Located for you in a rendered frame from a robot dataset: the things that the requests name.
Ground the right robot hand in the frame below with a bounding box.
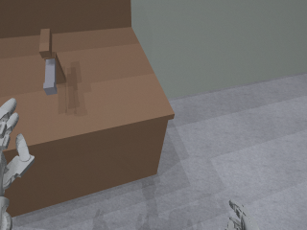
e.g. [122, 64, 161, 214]
[224, 199, 260, 230]

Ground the robot left forearm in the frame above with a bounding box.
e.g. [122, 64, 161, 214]
[0, 196, 12, 230]

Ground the counter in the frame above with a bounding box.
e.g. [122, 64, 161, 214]
[0, 0, 175, 218]

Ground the tap lever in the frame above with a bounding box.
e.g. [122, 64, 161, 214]
[43, 58, 58, 96]

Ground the left robot hand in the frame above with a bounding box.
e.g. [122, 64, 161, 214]
[0, 98, 35, 196]

